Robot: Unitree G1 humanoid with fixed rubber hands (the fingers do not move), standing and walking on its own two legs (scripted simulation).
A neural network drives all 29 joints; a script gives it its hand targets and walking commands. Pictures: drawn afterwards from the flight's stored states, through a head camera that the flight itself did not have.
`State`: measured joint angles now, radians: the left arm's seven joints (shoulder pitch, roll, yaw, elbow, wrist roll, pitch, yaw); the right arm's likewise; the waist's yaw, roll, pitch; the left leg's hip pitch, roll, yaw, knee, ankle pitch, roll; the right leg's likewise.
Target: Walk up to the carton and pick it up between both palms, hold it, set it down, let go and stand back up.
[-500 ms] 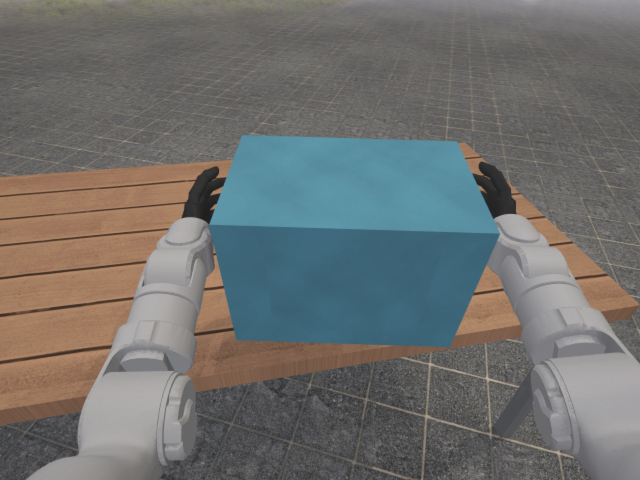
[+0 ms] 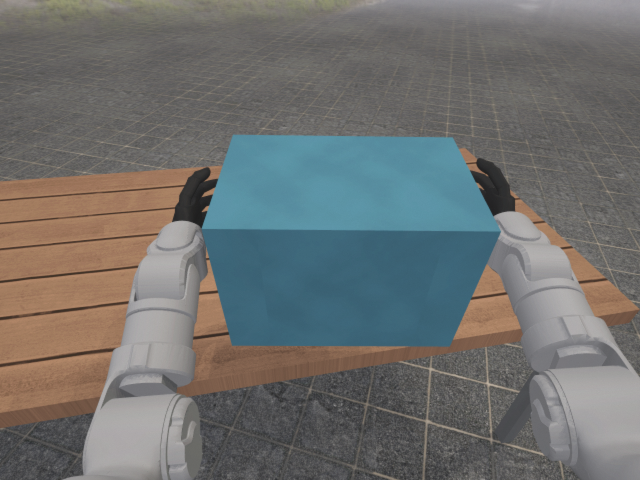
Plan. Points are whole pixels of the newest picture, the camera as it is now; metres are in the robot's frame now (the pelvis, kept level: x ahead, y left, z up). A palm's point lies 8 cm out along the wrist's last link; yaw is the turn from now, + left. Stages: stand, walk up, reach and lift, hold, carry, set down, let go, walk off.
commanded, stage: hold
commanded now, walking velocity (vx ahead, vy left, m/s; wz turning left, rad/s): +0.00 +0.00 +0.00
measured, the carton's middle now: (342, 241) +0.39 +0.00 +0.14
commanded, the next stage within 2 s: none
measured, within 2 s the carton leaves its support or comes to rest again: neither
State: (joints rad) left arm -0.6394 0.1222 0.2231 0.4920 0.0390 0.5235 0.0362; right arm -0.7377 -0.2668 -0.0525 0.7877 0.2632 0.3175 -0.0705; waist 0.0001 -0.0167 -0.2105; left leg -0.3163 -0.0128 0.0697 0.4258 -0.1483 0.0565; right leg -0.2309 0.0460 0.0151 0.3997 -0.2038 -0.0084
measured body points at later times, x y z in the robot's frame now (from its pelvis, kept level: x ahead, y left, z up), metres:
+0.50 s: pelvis -0.01 +0.00 +0.00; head -0.09 +0.02 +0.44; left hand +0.35 +0.21 +0.19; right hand +0.37 -0.19 +0.20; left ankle +0.05 +0.08 -0.74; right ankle +0.00 -0.11 -0.74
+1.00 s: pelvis -0.01 +0.00 +0.00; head -0.09 +0.02 +0.44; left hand +0.35 +0.21 +0.20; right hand +0.38 -0.18 +0.21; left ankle +0.05 +0.08 -0.74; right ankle +0.00 -0.11 -0.74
